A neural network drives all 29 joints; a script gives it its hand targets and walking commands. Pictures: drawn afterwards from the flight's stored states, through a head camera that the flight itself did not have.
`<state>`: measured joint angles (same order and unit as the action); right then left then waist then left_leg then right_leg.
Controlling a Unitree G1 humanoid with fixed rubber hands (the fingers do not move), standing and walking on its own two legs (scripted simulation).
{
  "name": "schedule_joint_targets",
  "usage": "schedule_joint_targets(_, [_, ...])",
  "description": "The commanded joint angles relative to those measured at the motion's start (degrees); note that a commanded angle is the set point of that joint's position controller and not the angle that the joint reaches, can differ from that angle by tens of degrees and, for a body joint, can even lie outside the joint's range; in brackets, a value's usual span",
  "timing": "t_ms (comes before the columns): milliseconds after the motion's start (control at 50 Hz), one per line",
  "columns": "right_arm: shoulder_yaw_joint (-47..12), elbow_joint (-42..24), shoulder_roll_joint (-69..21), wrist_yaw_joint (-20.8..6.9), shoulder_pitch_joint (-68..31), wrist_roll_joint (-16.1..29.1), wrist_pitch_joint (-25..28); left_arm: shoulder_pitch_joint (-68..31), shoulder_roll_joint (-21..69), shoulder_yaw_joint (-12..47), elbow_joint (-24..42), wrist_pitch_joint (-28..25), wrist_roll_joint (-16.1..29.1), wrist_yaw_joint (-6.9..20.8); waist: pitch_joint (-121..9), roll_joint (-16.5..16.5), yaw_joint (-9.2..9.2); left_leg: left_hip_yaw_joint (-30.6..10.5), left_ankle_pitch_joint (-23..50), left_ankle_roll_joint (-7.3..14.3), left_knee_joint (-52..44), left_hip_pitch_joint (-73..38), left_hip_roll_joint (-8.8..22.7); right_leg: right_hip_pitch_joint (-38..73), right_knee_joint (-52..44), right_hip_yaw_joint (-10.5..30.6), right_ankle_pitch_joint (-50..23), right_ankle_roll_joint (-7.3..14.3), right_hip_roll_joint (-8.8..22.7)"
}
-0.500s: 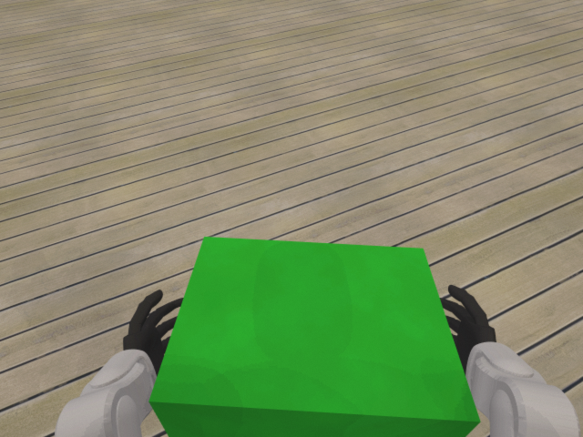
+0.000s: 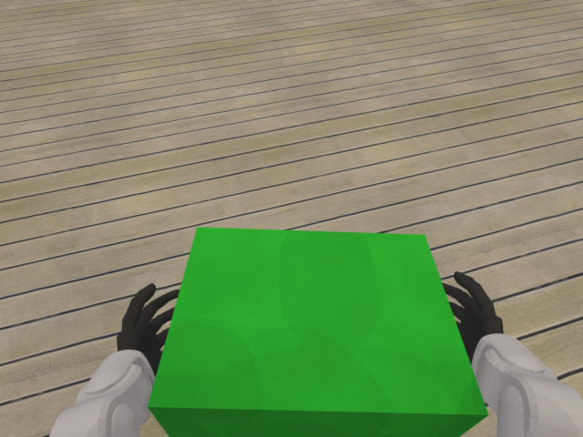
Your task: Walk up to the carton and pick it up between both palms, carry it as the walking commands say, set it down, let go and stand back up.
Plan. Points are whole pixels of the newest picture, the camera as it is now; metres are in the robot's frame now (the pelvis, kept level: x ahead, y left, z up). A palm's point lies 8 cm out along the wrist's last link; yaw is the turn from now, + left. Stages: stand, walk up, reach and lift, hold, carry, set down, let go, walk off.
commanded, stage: carry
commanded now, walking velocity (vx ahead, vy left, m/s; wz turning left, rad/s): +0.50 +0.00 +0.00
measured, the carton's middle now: (306, 358) +0.25 +0.01 -0.01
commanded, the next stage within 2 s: none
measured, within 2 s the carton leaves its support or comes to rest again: neither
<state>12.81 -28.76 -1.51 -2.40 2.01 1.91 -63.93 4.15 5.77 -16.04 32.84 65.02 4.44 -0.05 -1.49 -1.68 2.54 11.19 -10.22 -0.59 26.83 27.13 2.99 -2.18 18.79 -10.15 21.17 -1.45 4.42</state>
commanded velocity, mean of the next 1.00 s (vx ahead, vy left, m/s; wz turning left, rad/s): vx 0.50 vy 0.00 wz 0.00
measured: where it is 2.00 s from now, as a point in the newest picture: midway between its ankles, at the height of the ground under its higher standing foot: (320, 182)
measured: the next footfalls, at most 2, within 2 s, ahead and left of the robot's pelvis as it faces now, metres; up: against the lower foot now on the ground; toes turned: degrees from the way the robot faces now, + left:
left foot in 0.02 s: +0.16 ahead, +0.12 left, +0.00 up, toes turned +9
right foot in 0.32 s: +0.31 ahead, -0.14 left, +0.00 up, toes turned -11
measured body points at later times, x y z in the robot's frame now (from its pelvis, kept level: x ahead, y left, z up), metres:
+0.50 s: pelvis +0.34 -0.03 +0.00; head +0.34 -0.02 +0.45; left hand +0.57 +0.16 +0.07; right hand +0.59 -0.23 +0.07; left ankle +0.25 +0.08 -0.68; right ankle +0.27 -0.13 -0.74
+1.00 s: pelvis +0.69 -0.05 +0.00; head +0.70 -0.04 +0.45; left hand +0.94 +0.12 +0.05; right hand +0.92 -0.27 +0.07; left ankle +0.53 +0.07 -0.68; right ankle +0.67 -0.14 -0.74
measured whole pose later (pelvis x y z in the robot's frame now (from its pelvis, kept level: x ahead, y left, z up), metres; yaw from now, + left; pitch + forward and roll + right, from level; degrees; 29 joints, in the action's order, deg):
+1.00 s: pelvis +0.69 -0.05 +0.00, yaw -2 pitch +5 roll -1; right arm 12.0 -29.5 2.3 -1.4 3.7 1.8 -65.0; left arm 3.0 7.0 -14.0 28.2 63.2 2.1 1.4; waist -4.7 0.5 -1.6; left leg 6.2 -31.7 -1.7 51.3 13.7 6.3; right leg -17.2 28.5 -12.1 16.3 2.7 1.2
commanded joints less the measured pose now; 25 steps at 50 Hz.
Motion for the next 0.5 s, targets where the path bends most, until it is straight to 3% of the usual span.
schedule_joint_targets(0, [-47.34, -16.27, -44.86, -0.05, -23.14, 12.82, 2.30, -24.10, 40.29, 53.07, 10.56, -0.92, 13.28, 5.64, -26.51, 4.85, -4.92, -7.58, 11.60, 5.98, -1.81, -41.71, 6.18, -16.39, 25.08, -1.96, -29.26, 2.38, 2.39])
schedule_joint_targets(20, [-46.94, -14.94, -41.21, -0.16, -20.98, 11.76, 1.77, -22.58, 37.44, 52.49, 11.09, -0.63, 12.47, 5.40, -27.37, 16.13, -4.48, -26.07, 17.71, 11.35, -5.49, -46.91, 18.78, -26.80, 39.11, -0.64, -4.27, 1.42, -3.15])
schedule_joint_targets(40, [-47.19, -13.26, -40.99, -0.01, -21.49, 11.28, 1.22, -21.84, 37.47, 52.53, 7.82, -0.22, 12.00, 5.35, -25.24, 18.18, -4.01, -36.77, 20.25, 15.86, -8.16, -48.81, 24.77, -34.75, 46.67, 3.43, 11.58, 1.53, -5.07])
schedule_joint_targets(60, [-48.82, -14.67, -43.26, -0.25, -22.25, 12.34, 1.38, -24.00, 38.40, 52.34, 10.30, -0.48, 12.62, 5.57, -26.41, 13.01, -4.10, -37.16, 21.03, 18.01, -7.18, -48.92, 24.61, -34.94, 46.37, 7.18, 11.99, 2.54, -2.68])
schedule_joint_targets(80, [-48.69, -13.40, -42.23, -0.23, -22.54, 12.11, 0.73, -22.32, 37.81, 51.70, 7.32, -0.09, 12.02, 5.67, -20.65, 8.53, -4.24, -32.84, 18.36, 17.06, -8.64, -40.43, 23.78, -36.03, 43.94, 7.71, 12.36, 2.86, -0.58])
schedule_joint_targets(100, [-48.12, -12.60, -41.79, -0.21, -21.37, 11.64, 0.24, -22.28, 36.91, 50.76, 7.14, -0.31, 12.13, 5.63, -17.59, 3.69, -4.26, -28.24, 15.88, 14.66, -8.86, -36.97, 21.77, -36.20, 37.99, 8.56, 13.85, 3.15, 0.35])
schedule_joint_targets(120, [-49.22, -13.28, -43.28, -0.85, -23.96, 13.05, 0.22, -21.96, 37.72, 49.90, 6.09, -0.21, 10.88, 5.67, -15.26, 1.46, -3.85, -23.87, 13.29, 12.54, -11.03, -32.43, 20.68, -33.04, 33.49, 8.40, 12.28, 2.41, 1.70])
schedule_joint_targets(140, [-50.66, -17.33, -43.48, -1.13, -26.59, 14.43, 0.95, -19.86, 39.36, 48.95, 5.14, -0.60, 10.57, 5.86, -17.64, 0.99, -3.99, -20.96, 10.45, 11.03, -11.71, -34.22, 19.91, -32.36, 29.33, 6.77, 10.06, 1.97, 1.08])
schedule_joint_targets(160, [-50.39, -16.08, -43.44, -1.32, -29.37, 14.86, 0.79, -21.17, 40.04, 48.52, 3.05, -0.50, 10.02, 5.77, -14.15, 1.98, -3.61, -17.12, 5.84, 9.35, -12.21, -29.74, 17.93, -29.45, 21.04, 4.46, 9.99, 1.40, 0.30])
schedule_joint_targets(180, [-50.39, -16.93, -44.69, -1.69, -28.41, 16.02, 0.89, -21.46, 41.09, 49.24, 4.64, -0.79, 10.47, 5.52, -14.34, 6.09, -3.34, -14.18, 2.53, 8.39, -14.32, -24.86, 16.64, -23.78, 15.97, 1.93, 3.78, 1.33, -0.78])
schedule_joint_targets(220, [-50.34, -15.07, -44.69, -2.34, -26.60, 16.49, 1.15, -24.51, 40.39, 49.71, 8.02, -1.49, 10.44, 4.92, -14.77, 9.80, -2.64, -7.04, 4.24, 5.65, -12.01, -24.81, 12.83, -16.61, 4.17, -2.15, -7.07, 1.39, -3.04])
schedule_joint_targets(240, [-49.93, -16.21, -43.00, -2.16, -26.21, 16.60, 1.03, -21.40, 40.21, 49.63, 5.97, -0.95, 9.01, 4.25, -14.58, 11.34, -2.47, -5.85, 4.68, 4.44, -12.49, -23.45, 12.21, -13.14, 5.76, -2.62, -11.70, 1.32, -2.81])
schedule_joint_targets(260, [-49.69, -15.74, -42.00, -2.32, -25.69, 16.35, 0.80, -21.90, 39.16, 50.24, 7.07, -0.82, 8.85, 3.82, -15.57, 11.54, -2.61, -3.81, 5.10, 3.56, -9.29, -21.65, 11.15, -9.03, 3.53, -4.22, -12.52, 1.97, -3.90])
schedule_joint_targets(280, [-49.95, -14.78, -42.17, -2.57, -24.81, 16.65, 0.45, -22.17, 38.20, 49.94, 8.46, -0.66, 8.32, 3.39, -14.76, 9.60, -2.36, -2.68, 3.08, 2.79, -6.30, -17.55, 9.88, -3.85, 2.81, -3.00, -12.94, 2.80, -3.02])
schedule_joint_targets(300, [-47.99, -12.67, -42.30, -2.73, -23.26, 15.69, 0.07, -24.54, 38.45, 51.40, 10.63, -0.64, 8.84, 3.11, -14.39, 10.43, -1.87, -0.51, 4.26, 1.07, -1.66, -12.88, 8.67, 1.41, 4.22, -0.80, -16.14, 3.47, -0.73])
schedule_joint_targets(320, [-47.94, -12.47, -40.79, -2.44, -23.62, 15.18, -0.27, -22.48, 37.74, 50.24, 8.19, -0.17, 8.20, 2.61, -18.76, 6.14, -0.51, 1.14, 4.93, 0.20, 7.16, -7.93, 6.48, 10.97, 4.54, 4.61, -15.66, 7.03, 3.00])
schedule_joint_targets(340, [-48.02, -13.06, -40.16, -2.65, -23.62, 15.45, -0.51, -21.53, 36.30, 51.10, 9.41, -0.13, 8.05, 2.18, -19.98, -1.15, 0.27, 2.63, 0.74, -0.96, 19.05, -3.17, 3.71, 14.53, 0.95, 16.84, -15.76, 11.79, 10.36])
schedule_joint_targets(360, [-48.97, -13.34, -39.13, -2.20, -25.81, 15.24, -1.42, -20.02, 34.54, 49.14, 6.24, 0.70, 6.62, 2.01, -17.12, -9.85, 0.74, 1.04, -21.76, -2.00, 32.94, 8.98, -0.78, 19.31, -1.35, 32.40, -30.85, 17.69, 19.34])
schedule_joint_targets(380, [-49.71, -13.64, -39.12, -2.22, -29.36, 16.26, -2.12, -20.28, 34.89, 47.86, 4.41, 1.22, 6.27, 2.06, -11.71, -11.79, 0.08, -2.06, -30.49, -1.39, 34.21, 15.47, 1.20, 19.39, -0.14, 33.03, -41.46, 19.64, 21.14])
schedule_joint_targets(400, [-49.52, -13.87, -39.19, -2.13, -28.35, 15.96, -1.75, -20.14, 34.75, 48.52, 5.70, 1.44, 6.79, 2.31, -9.60, -8.65, -0.27, -4.77, -31.51, -0.59, 34.07, 20.20, 2.59, 18.90, 0.46, 31.05, -45.66, 18.27, 20.53])
schedule_joint_targets(420, [-47.31, -11.68, -39.75, -2.21, -25.41, 15.12, -1.67, -23.83, 35.23, 50.44, 8.20, 1.41, 8.67, 2.40, -8.45, -5.18, -0.24, -6.29, -32.92, -0.36, 29.02, 22.02, 3.72, 19.09, -0.41, 26.11, -42.41, 16.33, 20.24])
schedule_joint_targets(440, [-46.81, -10.67, -42.71, -2.13, -26.71, 14.70, -1.46, -27.82, 36.96, 51.33, 9.84, 1.22, 10.31, 3.16, -7.76, -5.16, -0.83, -6.77, -26.97, -0.47, 23.51, 19.97, 5.43, 17.19, -2.58, 21.17, -37.02, 13.93, 19.13])
schedule_joint_targets(460, [-44.20, -5.71, -42.75, -1.98, -21.67, 12.37, -2.02, -27.50, 37.31, 51.59, 8.17, 1.67, 10.89, 3.51, -6.13, -1.67, -1.14, -6.42, -19.27, 0.10, 16.06, 11.98, 5.43, 8.09, -5.80, 16.56, -28.02, 11.31, 16.88])
schedule_joint_targets(480, [-44.02, -5.82, -43.10, -1.68, -21.66, 12.17, -1.77, -26.54, 37.32, 51.15, 7.47, 1.65, 11.02, 3.71, -8.44, -3.66, -1.18, -4.69, -15.16, -0.23, 9.88, 6.57, 2.78, 6.89, -5.83, 14.62, -27.16, 9.95, 13.80])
